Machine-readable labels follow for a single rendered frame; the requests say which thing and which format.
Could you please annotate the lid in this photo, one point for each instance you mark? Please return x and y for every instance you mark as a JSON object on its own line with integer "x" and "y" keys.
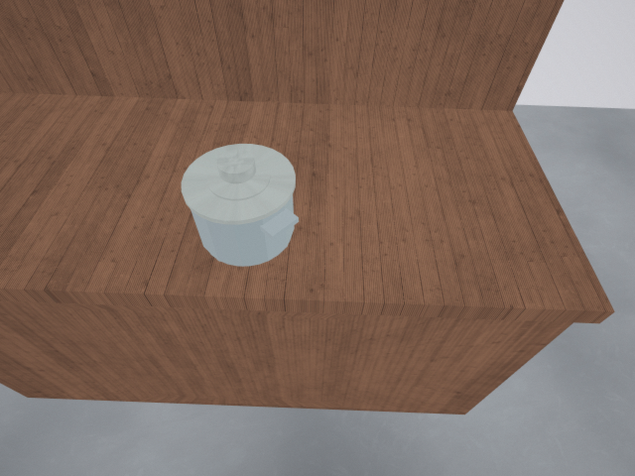
{"x": 213, "y": 199}

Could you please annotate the pot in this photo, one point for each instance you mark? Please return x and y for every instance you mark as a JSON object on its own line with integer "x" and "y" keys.
{"x": 248, "y": 244}

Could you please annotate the table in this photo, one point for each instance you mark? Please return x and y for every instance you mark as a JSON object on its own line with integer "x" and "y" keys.
{"x": 431, "y": 260}

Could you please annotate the knob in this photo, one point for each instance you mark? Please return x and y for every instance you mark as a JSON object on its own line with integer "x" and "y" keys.
{"x": 236, "y": 166}

